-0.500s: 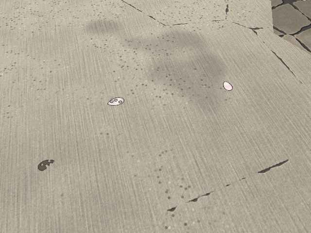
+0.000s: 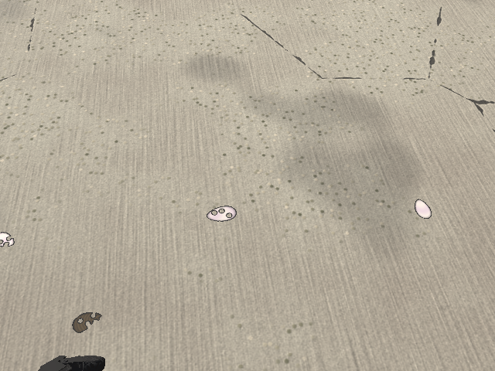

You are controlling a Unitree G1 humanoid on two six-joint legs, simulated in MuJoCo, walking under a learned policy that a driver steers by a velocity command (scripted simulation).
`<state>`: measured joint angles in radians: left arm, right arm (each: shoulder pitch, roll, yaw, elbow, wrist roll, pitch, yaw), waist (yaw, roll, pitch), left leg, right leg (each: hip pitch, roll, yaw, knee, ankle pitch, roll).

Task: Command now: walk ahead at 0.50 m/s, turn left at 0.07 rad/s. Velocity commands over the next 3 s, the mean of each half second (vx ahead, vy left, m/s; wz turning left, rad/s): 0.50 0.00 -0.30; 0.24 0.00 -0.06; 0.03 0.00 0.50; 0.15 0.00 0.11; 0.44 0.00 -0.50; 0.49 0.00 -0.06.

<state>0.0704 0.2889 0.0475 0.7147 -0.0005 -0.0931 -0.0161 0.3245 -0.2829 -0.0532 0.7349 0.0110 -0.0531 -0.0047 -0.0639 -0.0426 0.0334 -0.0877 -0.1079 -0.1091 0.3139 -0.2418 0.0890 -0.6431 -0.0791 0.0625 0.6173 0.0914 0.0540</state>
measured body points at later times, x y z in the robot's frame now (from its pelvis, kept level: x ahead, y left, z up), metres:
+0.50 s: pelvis +0.29 -0.07 +0.00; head +0.32 -0.09 +0.45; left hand +0.38 +0.20 -0.11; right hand +0.45 -0.36 -0.08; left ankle +0.50 +0.08 -0.69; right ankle +0.24 -0.14 -0.75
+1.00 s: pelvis +0.47 -0.08 -0.01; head +0.50 -0.09 +0.44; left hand +0.70 +0.14 -0.10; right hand +0.50 -0.38 -0.12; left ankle +0.55 +0.01 -0.75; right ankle +0.47 -0.22 -0.73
